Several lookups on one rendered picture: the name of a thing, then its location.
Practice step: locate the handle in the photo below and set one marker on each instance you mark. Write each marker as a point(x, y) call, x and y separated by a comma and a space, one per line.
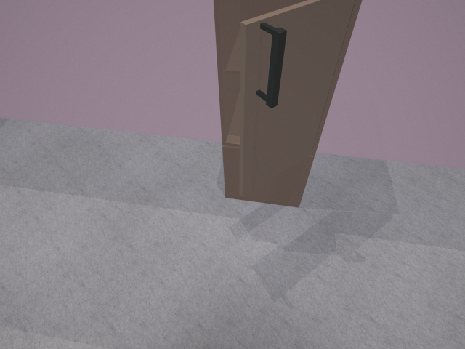
point(276, 64)

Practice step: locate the cupboard door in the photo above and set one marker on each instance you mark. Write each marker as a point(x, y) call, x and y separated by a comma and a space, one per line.
point(274, 139)

